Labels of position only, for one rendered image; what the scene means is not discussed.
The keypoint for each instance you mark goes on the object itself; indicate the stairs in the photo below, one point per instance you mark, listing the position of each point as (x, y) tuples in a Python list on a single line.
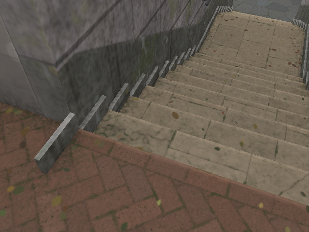
[(261, 18), (237, 121)]

